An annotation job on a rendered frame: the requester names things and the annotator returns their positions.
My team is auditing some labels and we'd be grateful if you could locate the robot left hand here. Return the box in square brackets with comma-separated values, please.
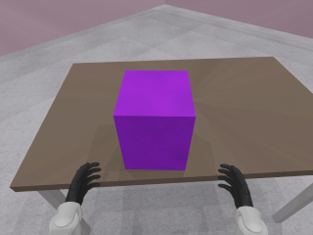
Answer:
[65, 163, 101, 205]

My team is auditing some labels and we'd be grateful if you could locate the table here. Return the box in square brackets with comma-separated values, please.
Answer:
[10, 56, 313, 235]

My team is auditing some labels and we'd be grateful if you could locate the robot left forearm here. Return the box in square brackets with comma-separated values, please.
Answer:
[48, 202, 83, 235]

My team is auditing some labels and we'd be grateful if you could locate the robot right forearm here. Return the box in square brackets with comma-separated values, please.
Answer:
[235, 206, 268, 235]

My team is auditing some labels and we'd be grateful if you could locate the robot right hand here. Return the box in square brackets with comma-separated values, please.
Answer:
[218, 164, 253, 209]

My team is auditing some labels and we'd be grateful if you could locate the carton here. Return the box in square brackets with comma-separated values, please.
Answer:
[113, 70, 196, 170]

